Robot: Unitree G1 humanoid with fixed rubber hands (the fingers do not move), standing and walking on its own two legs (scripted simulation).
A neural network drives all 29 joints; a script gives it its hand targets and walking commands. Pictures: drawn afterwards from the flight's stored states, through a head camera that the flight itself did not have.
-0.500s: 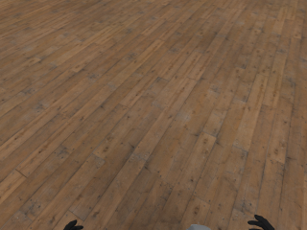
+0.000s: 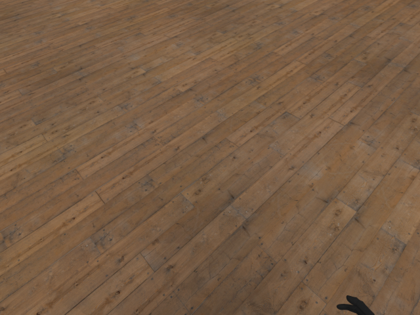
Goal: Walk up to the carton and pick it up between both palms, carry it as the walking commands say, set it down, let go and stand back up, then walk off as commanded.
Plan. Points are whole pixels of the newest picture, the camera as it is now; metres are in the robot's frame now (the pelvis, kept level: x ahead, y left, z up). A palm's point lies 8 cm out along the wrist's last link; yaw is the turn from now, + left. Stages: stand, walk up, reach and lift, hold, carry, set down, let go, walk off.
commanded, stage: walk up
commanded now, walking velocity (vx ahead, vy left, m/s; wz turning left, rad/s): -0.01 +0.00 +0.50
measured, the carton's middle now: out of the picture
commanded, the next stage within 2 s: none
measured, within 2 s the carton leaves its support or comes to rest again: neither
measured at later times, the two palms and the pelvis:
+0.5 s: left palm out of the picture +0.06 +0.28 -0.09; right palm out of the picture +0.12 -0.26 -0.13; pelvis -0.01 -0.01 +0.00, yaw +14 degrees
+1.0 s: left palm out of the picture -0.14 +0.28 -0.13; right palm (302, 286) +0.21 -0.15 -0.10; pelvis -0.05 +0.02 -0.01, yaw +31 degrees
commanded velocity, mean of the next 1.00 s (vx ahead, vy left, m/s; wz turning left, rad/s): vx -0.01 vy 0.00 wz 0.50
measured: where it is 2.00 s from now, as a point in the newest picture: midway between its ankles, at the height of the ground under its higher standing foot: outside the picture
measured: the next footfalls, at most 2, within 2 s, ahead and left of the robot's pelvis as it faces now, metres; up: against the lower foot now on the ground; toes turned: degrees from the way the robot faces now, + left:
left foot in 0.04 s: +0.03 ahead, +0.13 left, +0.00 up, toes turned +6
right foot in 0.48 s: +0.05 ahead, -0.10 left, +0.00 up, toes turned +10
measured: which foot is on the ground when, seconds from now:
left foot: up 0.00-0.02, down 0.04-0.48, up 0.50-0.90, down 0.92-1.00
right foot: down 0.00-0.06, up 0.08-0.46, down 0.48-0.92, up 0.94-1.00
